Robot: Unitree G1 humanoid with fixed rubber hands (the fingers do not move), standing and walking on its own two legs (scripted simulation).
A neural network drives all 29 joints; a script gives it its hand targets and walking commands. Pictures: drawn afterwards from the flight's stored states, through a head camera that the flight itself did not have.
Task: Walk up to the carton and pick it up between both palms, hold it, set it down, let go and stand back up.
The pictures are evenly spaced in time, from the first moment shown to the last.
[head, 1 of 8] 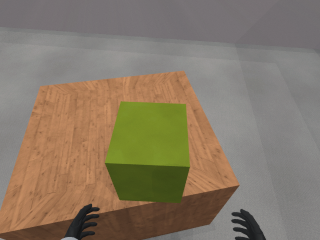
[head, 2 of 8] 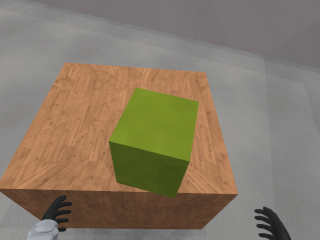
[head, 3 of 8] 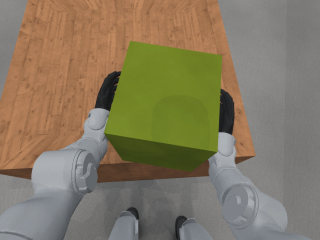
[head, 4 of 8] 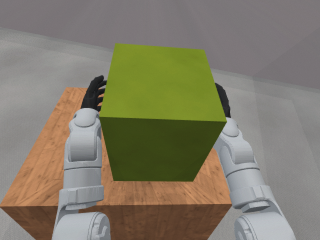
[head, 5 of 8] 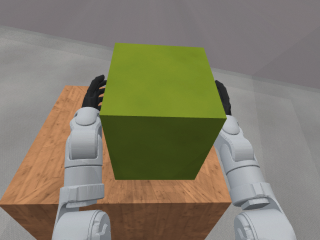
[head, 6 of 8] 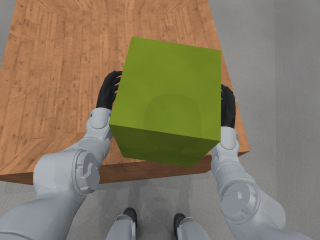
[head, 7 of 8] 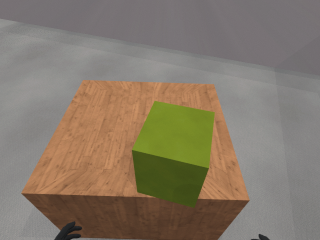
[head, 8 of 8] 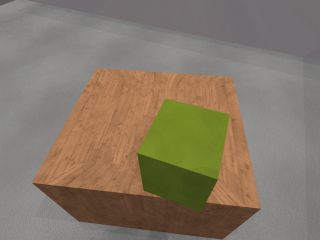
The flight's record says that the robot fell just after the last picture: no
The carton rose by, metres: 0.27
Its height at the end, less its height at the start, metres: +0.00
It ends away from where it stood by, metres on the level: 0.03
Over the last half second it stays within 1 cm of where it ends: yes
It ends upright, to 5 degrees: yes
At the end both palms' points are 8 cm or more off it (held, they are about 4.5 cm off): yes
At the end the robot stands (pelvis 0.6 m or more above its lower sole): yes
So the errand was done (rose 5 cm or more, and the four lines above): yes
